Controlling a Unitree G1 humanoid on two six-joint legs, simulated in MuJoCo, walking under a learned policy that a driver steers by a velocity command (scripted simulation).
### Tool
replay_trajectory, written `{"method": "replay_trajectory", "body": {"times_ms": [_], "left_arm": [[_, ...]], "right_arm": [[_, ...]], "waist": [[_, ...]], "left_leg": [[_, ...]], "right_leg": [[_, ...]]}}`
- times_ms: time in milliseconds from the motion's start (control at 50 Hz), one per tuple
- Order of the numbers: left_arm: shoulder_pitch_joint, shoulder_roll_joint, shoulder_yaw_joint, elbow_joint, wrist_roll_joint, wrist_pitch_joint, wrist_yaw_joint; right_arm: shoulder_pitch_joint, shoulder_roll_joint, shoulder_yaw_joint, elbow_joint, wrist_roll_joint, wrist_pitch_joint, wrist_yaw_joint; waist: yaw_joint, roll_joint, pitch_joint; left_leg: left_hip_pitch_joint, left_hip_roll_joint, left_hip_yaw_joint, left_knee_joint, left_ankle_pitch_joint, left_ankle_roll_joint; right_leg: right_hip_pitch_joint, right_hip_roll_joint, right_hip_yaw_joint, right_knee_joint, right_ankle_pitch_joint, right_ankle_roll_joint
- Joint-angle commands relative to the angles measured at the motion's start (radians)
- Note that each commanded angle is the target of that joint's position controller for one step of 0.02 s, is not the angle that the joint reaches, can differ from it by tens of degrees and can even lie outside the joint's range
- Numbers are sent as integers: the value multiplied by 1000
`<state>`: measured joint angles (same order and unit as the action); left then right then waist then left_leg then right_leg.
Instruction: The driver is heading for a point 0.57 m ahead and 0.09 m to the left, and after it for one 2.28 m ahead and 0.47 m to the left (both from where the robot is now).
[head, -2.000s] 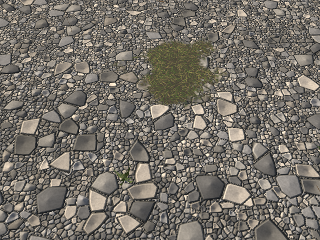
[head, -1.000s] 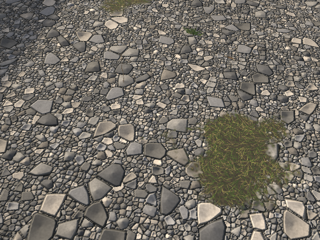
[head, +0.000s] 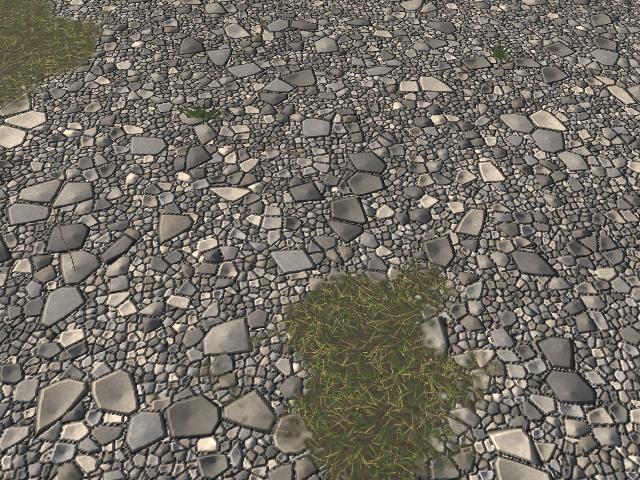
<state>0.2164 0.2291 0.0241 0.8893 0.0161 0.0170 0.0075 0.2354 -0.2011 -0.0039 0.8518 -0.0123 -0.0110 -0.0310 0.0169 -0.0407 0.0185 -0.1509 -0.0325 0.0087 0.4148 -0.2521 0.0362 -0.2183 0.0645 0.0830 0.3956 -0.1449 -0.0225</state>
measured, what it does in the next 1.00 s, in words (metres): walks ahead, turning left: right foot, then left foot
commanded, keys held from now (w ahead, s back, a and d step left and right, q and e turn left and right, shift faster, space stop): no key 0.12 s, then w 0.28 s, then w+q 0.60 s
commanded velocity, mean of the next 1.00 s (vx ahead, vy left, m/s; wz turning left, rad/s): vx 0.33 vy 0.00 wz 0.21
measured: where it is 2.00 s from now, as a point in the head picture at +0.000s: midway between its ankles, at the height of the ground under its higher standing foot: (254, 329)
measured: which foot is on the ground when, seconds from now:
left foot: down 0.00-0.44, up 0.46-0.90, down 0.92-1.00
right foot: down 0.00-0.18, up 0.20-0.40, down 0.42-0.92, up 0.94-1.00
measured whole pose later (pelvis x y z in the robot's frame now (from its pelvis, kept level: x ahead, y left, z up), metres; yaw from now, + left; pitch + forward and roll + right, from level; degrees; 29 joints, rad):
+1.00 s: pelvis +0.34 +0.00 -0.03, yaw +17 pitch +0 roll +1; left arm 0.33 0.21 0.03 0.98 0.01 -0.08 0.01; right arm 0.12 -0.25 -0.07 0.88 -0.02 -0.02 0.02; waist 0.00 0.00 0.08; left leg -0.41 -0.13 0.12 0.61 -0.21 0.18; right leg -0.23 -0.02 -0.07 1.26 -0.38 -0.03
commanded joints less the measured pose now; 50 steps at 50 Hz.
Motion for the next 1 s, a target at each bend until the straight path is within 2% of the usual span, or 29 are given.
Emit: {"method": "replay_trajectory", "body": {"times_ms": [20,120,140,180,220,240,280,340,380,400,420,440,460,480,500,520,540,580,620,720,800,840,880,900,920,940,960,980,1000], "left_arm": [[32,97,20,3,-9,-14,5],[23,89,14,69,-8,-14,18],[31,80,11,85,-8,-14,18],[16,91,16,92,1,-11,16],[-34,91,18,70,15,-14,3],[-61,76,13,54,22,-21,-3],[-80,84,16,37,18,-41,-13],[-75,89,21,32,7,-67,-28],[-33,75,23,41,3,-75,-30],[41,66,25,66,3,-78,-30],[140,88,37,100,6,-84,-22],[280,168,61,131,21,-94,-7],[394,284,89,150,19,-93,-3],[323,207,69,143,22,-84,0],[220,162,55,104,19,-88,-2],[159,129,45,85,15,-95,-2],[140,113,37,80,11,-103,2],[162,91,26,91,9,-117,8],[214,89,22,112,3,-124,10],[231,65,8,124,4,-126,14],[256,91,9,144,0,-125,25],[243,119,17,143,-1,-122,34],[205,150,29,127,5,-107,41],[182,160,34,111,6,-100,36],[163,160,37,90,6,-99,24],[201,44,24,28,-3,-106,2],[115,124,35,-19,-3,-121,-7],[47,121,31,-42,-6,-134,-11],[53,121,31,-41,-7,-141,-9]], "right_arm": [[16,-144,-33,-26,6,-10,-1],[17,-131,-30,16,3,-6,-1],[29,-128,-29,30,1,-6,0],[51,-174,-49,51,-3,4,4],[91,-205,-64,68,-2,15,7],[104,-205,-68,77,-1,12,8],[115,-187,-69,89,-12,-5,13],[106,-192,-77,101,-9,-32,23],[87,-193,-80,108,-2,-39,28],[64,-192,-80,107,4,-39,31],[63,-172,-74,106,3,-42,33],[27,-124,-58,81,2,-49,37],[24,-65,-42,35,7,-54,40],[-3,-152,-63,43,-13,-44,35],[10,-138,-63,55,-7,-45,45],[35,-116,-57,73,-1,-47,54],[38,-109,-58,79,-6,-44,61],[43,-101,-58,88,-17,-30,69],[0,-88,-57,72,-15,-19,74],[-187,-55,-39,-10,-13,-14,85],[-273,-48,-25,-59,-15,-14,90],[-208,-77,-36,-47,-18,-14,84],[-34,-117,-57,0,-22,-15,78],[92,-146,-75,39,-26,-20,72],[207,-207,-103,66,-34,-21,58],[146,-303,-132,33,-27,-6,47],[149,-312,-133,28,-1,3,49],[87,-263,-122,27,3,1,38],[51,-202,-108,31,5,-5,36]], "waist": [[-4,102,-11],[-9,48,2],[-13,50,-19],[-31,101,21],[-52,159,115],[-59,167,157],[-55,140,172],[-41,130,130],[-9,137,109],[30,126,96],[67,83,70],[132,-77,19],[149,-305,-27],[100,-115,47],[47,-29,90],[15,-5,98],[-1,-5,93],[-6,-14,64],[-4,-16,65],[10,-28,123],[11,-38,128],[-30,-59,72],[-111,-86,-32],[-165,-76,-101],[-225,7,-161],[-119,288,-236],[-146,146,-280],[-117,73,-133],[-67,-10,-25]], "left_leg": [[-13,153,-151,-124,171,34],[13,141,-132,-112,179,36],[23,135,-133,-131,72,38],[17,140,-187,-171,-269,75],[6,249,-334,-273,-526,155],[-8,309,-395,-307,-545,191],[30,350,-426,-328,-437,223],[91,300,-315,-296,-245,200],[15,253,-225,-250,-152,173],[-75,222,-175,-192,-121,155],[-193,180,-143,-89,-79,131],[-330,91,-49,171,-60,88],[-527,-45,61,473,-274,54],[-562,10,-55,644,-284,78],[-557,54,-96,680,-181,90],[-527,80,-102,668,-99,85],[-510,96,-92,656,-47,75],[-501,95,-61,671,20,52],[-553,96,-38,685,62,37],[-572,80,50,483,182,13],[-441,39,148,252,208,56],[-341,-15,182,228,161,103],[-173,-61,175,225,72,160],[-19,-74,141,171,58,193],[163,13,-5,77,-42,241],[442,313,-564,-3,-45,386],[457,359,-766,-140,-112,448],[339,356,-638,-177,-116,409],[172,323,-542,-207,-16,358]], "right_leg": [[60,-87,73,-27,89,-3],[61,-102,88,-60,122,-8],[71,-93,81,-63,57,-11],[-18,-32,19,34,-176,-30],[-184,-6,-63,170,-284,-39],[-226,-40,-86,228,-261,-39],[-299,-87,-78,311,-267,-44],[-267,-96,-105,257,-236,-48],[-102,-68,-150,143,-157,-54],[48,-40,-179,67,-102,-56],[229,-29,-151,22,-112,-57],[393,-195,76,-110,-275,-87],[467,-441,503,-282,-541,-184],[352,-463,500,-271,-555,-200],[279,-424,397,-266,-494,-177],[239,-380,290,-282,-378,-146],[232,-350,202,-293,-267,-124],[252,-309,61,-278,-23,-95],[276,-299,-32,-258,186,-87],[220,-256,-194,-264,394,-73],[244,-275,-269,-222,613,-66],[299,-291,-302,-99,911,-56],[311,-314,-313,160,1060,-63],[250,-315,-306,358,944,-69],[88,-268,-322,657,644,-55],[-341,-38,-277,1080,-333,6],[-497,-21,-47,1175,-328,-9],[-556,-95,-20,1107,-229,-18],[-506,-137,-32,988,-173,-17]]}}
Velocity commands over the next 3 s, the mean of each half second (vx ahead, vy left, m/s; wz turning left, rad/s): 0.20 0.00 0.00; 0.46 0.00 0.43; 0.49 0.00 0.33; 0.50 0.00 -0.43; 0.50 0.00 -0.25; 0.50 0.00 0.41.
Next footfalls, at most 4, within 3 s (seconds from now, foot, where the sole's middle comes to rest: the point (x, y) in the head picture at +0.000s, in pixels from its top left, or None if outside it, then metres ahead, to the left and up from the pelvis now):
0.42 right None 0.14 -0.12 -0.78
0.92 left None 0.45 0.06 -0.78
1.48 right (302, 357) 0.81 0.05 -0.78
1.98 left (206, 281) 1.03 0.31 -0.78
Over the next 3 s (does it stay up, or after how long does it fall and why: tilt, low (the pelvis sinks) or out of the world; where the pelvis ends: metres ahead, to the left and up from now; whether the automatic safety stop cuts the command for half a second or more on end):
stays up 1.39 0.23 -0.02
